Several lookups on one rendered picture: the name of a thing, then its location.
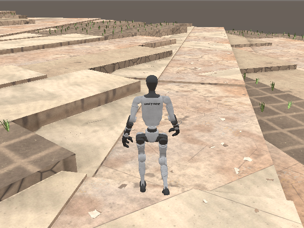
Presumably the left robot upper arm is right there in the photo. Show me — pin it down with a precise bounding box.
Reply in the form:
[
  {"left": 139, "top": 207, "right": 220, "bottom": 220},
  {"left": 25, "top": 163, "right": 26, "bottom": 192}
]
[{"left": 129, "top": 96, "right": 142, "bottom": 123}]

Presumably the robot right hand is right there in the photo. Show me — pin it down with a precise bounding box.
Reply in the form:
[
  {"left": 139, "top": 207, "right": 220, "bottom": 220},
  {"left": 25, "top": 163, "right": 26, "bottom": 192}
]
[{"left": 169, "top": 128, "right": 180, "bottom": 136}]

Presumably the robot right forearm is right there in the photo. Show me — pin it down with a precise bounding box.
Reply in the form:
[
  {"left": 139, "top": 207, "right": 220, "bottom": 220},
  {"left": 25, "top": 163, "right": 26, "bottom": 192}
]
[{"left": 171, "top": 114, "right": 179, "bottom": 130}]

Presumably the robot left forearm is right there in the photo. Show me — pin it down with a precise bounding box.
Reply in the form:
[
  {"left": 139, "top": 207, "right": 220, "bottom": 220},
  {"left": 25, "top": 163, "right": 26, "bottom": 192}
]
[{"left": 123, "top": 115, "right": 133, "bottom": 137}]

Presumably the right robot upper arm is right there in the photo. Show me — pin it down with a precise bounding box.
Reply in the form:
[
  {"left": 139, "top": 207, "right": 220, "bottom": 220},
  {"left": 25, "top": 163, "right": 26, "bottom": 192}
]
[{"left": 162, "top": 95, "right": 175, "bottom": 122}]

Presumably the robot left thigh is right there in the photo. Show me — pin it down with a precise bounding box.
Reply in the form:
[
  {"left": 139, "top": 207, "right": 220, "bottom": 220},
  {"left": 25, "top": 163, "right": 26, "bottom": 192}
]
[{"left": 136, "top": 132, "right": 146, "bottom": 162}]

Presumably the robot left hand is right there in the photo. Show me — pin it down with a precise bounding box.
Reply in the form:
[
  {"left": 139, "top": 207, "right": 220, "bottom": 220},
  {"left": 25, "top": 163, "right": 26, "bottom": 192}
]
[{"left": 122, "top": 136, "right": 133, "bottom": 148}]

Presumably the left robot foot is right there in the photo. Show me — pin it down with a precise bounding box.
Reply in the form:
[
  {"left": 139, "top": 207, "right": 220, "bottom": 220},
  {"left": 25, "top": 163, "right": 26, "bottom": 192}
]
[{"left": 140, "top": 181, "right": 146, "bottom": 192}]

